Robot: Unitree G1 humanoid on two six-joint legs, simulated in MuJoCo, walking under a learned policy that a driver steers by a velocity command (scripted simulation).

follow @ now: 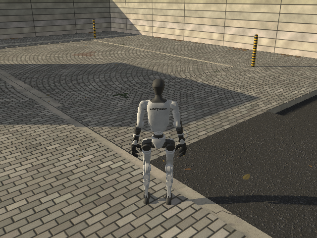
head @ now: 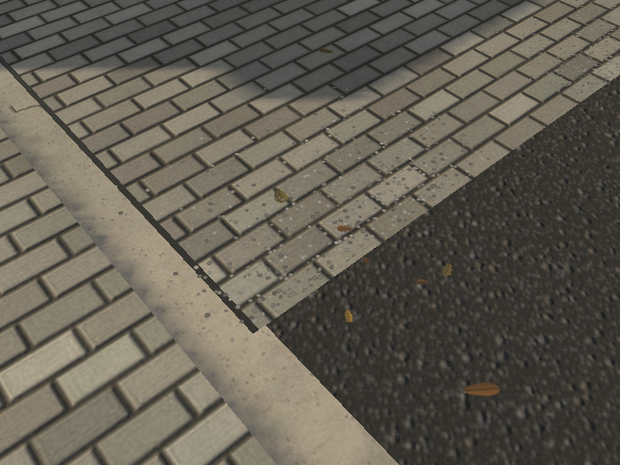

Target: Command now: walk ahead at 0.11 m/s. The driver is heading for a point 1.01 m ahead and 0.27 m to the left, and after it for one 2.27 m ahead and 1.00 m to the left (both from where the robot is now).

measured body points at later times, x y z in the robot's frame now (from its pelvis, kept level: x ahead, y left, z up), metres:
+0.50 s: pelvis +0.13 +0.05 +0.01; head +0.14 +0.07 +0.46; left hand +0.28 +0.31 -0.12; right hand +0.04 -0.18 -0.13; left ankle +0.03 +0.14 -0.74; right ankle +0.25 -0.12 -0.68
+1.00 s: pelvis +0.45 -0.02 -0.04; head +0.47 -0.03 +0.41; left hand +0.45 +0.23 -0.19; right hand +0.56 -0.28 -0.17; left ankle +0.47 +0.13 -0.66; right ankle +0.43 -0.10 -0.78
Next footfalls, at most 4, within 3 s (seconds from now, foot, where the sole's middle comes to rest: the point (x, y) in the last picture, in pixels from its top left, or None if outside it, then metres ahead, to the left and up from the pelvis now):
0.76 right None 0.47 -0.10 -0.82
1.30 left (280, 355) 0.80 0.11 -0.82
1.76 right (328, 261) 1.10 -0.02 -0.82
2.22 left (221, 266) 1.08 0.29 -0.82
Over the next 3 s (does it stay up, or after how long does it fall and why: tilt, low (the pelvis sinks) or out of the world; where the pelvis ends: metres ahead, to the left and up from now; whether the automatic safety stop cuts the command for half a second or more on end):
stays up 1.13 0.14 -0.05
